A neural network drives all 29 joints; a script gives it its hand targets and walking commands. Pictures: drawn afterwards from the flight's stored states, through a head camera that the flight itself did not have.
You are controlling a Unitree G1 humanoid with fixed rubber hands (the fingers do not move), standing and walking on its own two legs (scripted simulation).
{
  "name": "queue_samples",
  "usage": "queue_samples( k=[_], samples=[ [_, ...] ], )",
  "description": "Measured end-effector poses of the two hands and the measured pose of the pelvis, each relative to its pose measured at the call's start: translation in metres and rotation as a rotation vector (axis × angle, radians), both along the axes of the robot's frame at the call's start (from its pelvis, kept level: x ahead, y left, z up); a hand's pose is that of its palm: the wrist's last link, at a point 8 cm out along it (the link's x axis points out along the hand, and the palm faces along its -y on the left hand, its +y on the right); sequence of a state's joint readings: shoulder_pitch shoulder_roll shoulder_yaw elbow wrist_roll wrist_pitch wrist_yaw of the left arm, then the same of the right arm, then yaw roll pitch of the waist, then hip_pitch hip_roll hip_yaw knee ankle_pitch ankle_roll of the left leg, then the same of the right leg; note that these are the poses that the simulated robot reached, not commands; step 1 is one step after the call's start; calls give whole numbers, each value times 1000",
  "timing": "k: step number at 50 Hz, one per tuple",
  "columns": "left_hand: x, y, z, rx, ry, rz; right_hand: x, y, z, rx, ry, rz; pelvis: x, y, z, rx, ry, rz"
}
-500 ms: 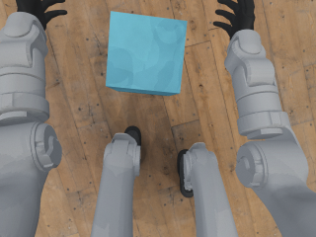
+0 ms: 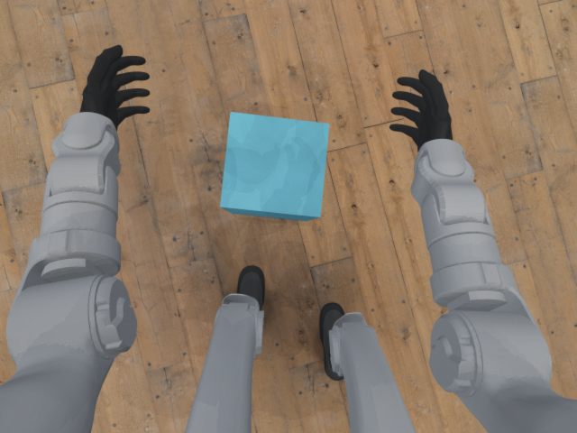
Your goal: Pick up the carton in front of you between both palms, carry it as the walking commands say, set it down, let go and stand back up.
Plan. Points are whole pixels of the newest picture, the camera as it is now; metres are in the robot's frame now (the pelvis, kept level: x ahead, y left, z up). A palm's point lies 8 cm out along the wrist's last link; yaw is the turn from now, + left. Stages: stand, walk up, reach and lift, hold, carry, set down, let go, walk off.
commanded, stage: let go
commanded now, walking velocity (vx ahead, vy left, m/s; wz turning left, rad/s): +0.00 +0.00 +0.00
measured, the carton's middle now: (274, 174) +0.49 +0.06 -0.53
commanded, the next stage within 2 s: stand in 1.16 s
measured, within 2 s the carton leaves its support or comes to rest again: neither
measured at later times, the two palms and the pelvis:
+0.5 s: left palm (59, 269) +0.30 +0.25 +0.00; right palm (561, 272) +0.34 -0.20 +0.01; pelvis +0.06 -0.01 +0.09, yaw +4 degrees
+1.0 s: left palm (65, 378) +0.23 +0.21 +0.05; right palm out of the picture +0.27 -0.25 +0.05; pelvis +0.09 -0.03 +0.12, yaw +3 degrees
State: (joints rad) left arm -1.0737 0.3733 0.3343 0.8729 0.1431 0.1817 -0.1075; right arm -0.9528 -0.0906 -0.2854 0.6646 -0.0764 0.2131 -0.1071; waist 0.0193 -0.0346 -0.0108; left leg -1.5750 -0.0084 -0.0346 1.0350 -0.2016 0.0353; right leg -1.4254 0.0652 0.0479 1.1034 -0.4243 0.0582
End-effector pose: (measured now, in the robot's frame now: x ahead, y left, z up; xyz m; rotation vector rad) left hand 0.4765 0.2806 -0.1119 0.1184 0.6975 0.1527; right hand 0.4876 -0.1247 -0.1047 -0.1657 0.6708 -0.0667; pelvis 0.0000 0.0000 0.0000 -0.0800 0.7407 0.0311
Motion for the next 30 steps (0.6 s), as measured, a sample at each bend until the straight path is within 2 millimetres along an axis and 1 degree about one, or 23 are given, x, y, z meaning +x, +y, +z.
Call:
queue_samples(
  k=[6,9,14,20,30],
  samples=[
    [-45,1,20,36,49,-13,-39,-15,21,-47,59,43,18,3,31,13,-64,6],
    [-66,1,35,34,58,-13,-55,-24,37,-49,75,53,27,3,44,20,-105,11],
    [-96,-3,61,27,63,-10,-78,-39,63,-41,83,69,41,1,62,33,-174,19],
    [-135,-17,89,19,70,-9,-113,-59,90,-32,92,76,54,-4,79,52,-273,24],
    [-208,-47,131,12,86,-10,-187,-102,132,-28,112,61,70,-20,107,91,-505,26]
  ],
)
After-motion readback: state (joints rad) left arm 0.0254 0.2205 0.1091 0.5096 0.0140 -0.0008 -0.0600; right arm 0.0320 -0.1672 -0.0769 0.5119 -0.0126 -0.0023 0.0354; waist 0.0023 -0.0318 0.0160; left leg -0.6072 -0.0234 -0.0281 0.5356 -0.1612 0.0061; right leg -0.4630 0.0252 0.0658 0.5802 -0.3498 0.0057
